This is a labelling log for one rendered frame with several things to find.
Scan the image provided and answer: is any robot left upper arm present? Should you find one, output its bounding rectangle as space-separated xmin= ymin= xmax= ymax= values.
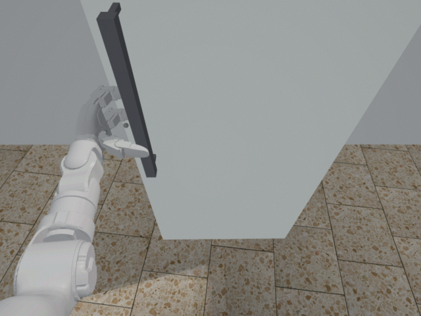
xmin=0 ymin=240 xmax=97 ymax=316

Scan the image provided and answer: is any fridge door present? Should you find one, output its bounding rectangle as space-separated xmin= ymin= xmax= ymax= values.
xmin=81 ymin=0 xmax=421 ymax=240

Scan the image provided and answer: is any handle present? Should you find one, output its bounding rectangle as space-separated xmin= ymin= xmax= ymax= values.
xmin=96 ymin=3 xmax=157 ymax=178

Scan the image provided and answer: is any robot left hand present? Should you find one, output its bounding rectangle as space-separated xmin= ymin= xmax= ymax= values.
xmin=75 ymin=85 xmax=149 ymax=159

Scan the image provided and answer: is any left robot forearm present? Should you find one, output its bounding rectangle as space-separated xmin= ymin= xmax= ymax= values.
xmin=13 ymin=140 xmax=104 ymax=296

